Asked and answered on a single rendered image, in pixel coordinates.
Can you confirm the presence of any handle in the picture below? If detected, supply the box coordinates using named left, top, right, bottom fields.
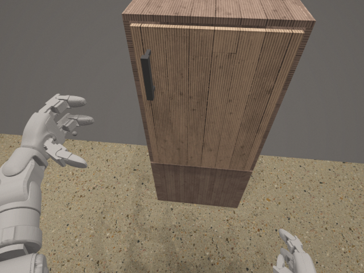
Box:
left=140, top=49, right=155, bottom=101

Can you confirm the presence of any robot left forearm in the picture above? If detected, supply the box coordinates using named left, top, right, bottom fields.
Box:
left=0, top=147, right=48, bottom=262

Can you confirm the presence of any left robot upper arm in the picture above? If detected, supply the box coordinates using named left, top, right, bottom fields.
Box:
left=0, top=253, right=49, bottom=273

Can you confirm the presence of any robot left hand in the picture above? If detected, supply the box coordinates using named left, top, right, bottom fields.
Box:
left=20, top=94, right=94, bottom=168

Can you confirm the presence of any cupboard door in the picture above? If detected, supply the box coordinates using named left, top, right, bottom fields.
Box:
left=130, top=23, right=305, bottom=171

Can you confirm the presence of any robot right hand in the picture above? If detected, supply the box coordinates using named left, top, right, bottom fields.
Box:
left=273, top=229, right=317, bottom=273

